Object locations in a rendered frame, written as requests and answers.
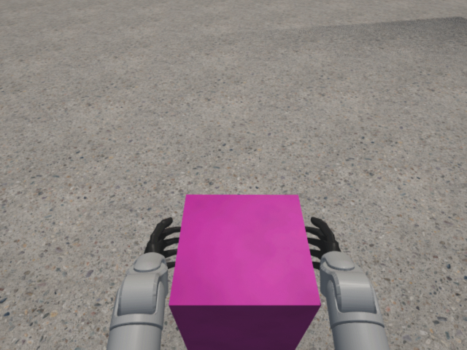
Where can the robot left forearm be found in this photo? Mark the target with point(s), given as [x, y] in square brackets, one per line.
[138, 313]

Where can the robot right forearm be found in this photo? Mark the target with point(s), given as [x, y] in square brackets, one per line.
[353, 309]

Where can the left robot hand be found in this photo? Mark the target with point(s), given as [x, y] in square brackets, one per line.
[158, 244]

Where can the right robot hand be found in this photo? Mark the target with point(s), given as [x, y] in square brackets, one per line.
[326, 241]

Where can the carton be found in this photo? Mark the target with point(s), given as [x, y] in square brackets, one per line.
[243, 276]

